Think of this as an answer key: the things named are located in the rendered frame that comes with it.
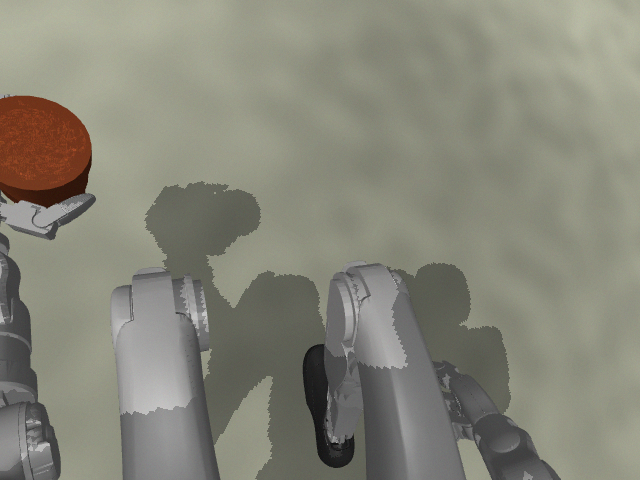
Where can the left robot hand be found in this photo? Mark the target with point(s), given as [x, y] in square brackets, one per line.
[39, 221]

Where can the right robot foot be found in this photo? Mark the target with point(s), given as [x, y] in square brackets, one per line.
[316, 387]

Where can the cup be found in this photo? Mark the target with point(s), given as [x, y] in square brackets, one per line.
[45, 151]

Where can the left robot arm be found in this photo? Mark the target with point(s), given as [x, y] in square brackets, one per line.
[28, 445]

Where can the right robot hand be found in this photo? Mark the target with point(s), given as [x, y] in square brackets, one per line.
[467, 403]

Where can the right robot arm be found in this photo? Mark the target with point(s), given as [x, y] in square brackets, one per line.
[508, 451]

